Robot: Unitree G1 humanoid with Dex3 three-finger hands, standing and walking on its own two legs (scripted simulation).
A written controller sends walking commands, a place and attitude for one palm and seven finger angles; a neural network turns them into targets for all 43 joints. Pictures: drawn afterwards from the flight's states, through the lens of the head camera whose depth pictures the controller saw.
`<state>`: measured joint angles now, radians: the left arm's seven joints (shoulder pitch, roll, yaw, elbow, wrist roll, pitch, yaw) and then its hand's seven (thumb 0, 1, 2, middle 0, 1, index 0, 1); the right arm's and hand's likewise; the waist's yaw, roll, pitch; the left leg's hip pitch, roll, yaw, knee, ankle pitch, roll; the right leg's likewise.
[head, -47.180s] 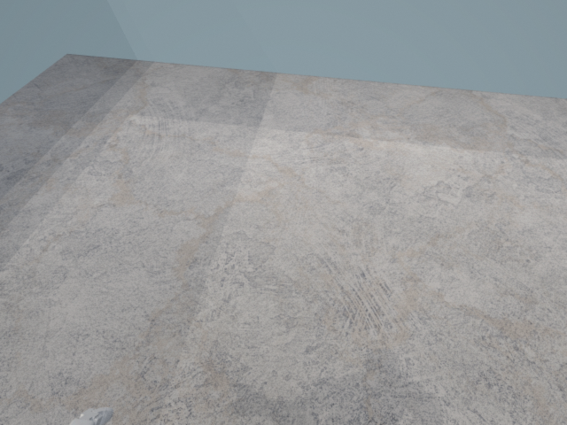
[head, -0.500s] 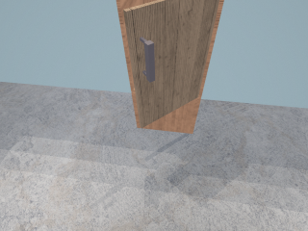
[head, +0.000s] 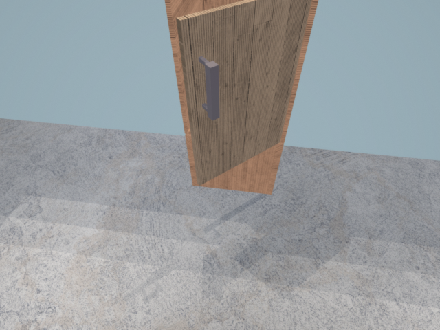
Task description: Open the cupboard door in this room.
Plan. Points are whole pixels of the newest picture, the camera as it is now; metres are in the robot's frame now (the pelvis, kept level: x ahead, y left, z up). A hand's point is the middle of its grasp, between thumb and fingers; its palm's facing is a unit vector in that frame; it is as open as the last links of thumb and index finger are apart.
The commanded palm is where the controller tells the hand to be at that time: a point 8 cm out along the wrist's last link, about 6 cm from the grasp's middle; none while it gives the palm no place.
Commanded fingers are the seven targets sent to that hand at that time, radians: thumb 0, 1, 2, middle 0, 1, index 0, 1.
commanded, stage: look to check the result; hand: left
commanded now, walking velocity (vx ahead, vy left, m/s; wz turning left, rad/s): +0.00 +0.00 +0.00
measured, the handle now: (208, 88) +0.66 +0.06 +0.08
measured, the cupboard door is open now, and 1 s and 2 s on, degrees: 43 43 43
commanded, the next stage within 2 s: walk to a spot facing it in 0.44 s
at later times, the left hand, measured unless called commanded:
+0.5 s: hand out of the picture +0.06 +0.22 -0.16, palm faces -0.01 -0.95 -0.30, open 7.4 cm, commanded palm none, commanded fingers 0.00 0.90 0.90 -0.20 -0.30 -0.20 -0.30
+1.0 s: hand out of the picture +0.10 +0.18 -0.18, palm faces -0.14 -0.96 -0.26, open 7.4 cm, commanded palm none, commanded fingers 0.00 0.90 0.90 -0.20 -0.30 -0.20 -0.30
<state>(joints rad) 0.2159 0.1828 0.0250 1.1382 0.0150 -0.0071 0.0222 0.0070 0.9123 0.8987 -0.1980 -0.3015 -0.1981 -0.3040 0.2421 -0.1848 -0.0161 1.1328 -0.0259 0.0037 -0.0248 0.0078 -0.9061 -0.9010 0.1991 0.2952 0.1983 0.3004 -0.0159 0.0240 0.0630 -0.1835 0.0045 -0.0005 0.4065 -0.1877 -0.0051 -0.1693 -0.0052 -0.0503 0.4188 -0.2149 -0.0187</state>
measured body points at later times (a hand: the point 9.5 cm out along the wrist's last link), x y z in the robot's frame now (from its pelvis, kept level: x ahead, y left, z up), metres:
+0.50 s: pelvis +0.01 +0.00 +0.00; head +0.03 -0.02 +0.45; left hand +0.07 +0.27 -0.14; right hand +0.06 -0.27 -0.15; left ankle +0.02 +0.12 -0.74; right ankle +0.01 -0.11 -0.74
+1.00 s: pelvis +0.01 -0.02 -0.02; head +0.05 -0.05 +0.43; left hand +0.11 +0.23 -0.16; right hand +0.01 -0.27 -0.18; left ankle +0.02 +0.12 -0.74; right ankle -0.01 -0.10 -0.74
